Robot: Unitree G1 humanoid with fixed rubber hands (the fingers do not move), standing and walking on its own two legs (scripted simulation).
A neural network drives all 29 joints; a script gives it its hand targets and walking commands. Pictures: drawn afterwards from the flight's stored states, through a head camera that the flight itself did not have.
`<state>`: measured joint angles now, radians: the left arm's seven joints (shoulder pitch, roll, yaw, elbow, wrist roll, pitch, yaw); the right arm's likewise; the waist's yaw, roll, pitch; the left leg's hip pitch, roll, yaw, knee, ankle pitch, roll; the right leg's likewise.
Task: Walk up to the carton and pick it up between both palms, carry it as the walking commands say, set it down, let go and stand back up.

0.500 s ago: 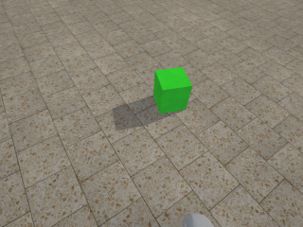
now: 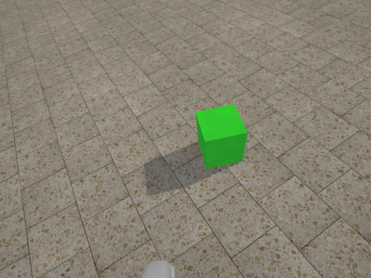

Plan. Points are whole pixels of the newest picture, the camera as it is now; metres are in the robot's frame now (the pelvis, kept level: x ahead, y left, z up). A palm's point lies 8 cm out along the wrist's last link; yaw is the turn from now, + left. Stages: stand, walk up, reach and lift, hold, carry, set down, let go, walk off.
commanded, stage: walk up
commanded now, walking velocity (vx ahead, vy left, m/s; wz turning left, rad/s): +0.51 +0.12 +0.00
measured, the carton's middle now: (219, 137) +0.95 -0.09 -0.64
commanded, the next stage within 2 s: none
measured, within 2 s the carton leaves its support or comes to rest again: neither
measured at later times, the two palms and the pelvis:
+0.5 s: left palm (92, 232) +0.25 +0.32 -0.15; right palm (281, 214) +0.29 -0.19 -0.12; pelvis +0.25 +0.07 +0.00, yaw -1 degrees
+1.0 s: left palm (136, 161) +0.46 +0.22 -0.12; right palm (296, 177) +0.41 -0.27 -0.15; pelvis +0.40 -0.02 +0.00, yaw +1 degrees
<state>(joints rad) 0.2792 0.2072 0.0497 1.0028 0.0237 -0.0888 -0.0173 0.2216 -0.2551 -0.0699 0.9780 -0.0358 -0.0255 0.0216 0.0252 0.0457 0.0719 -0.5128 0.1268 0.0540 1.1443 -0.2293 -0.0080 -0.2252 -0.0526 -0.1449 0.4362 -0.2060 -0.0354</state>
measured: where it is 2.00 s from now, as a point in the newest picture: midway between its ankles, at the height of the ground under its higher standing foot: (207, 224)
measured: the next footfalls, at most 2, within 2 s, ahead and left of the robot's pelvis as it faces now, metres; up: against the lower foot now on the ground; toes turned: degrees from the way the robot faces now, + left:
left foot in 0.34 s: +0.33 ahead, +0.17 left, +0.00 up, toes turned +9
right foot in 0.86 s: +0.48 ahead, -0.11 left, +0.00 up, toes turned -5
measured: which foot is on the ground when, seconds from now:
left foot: up 0.00-0.32, down 0.34-0.84, up 0.86-1.00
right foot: down 0.00-0.34, up 0.36-0.84, down 0.86-1.00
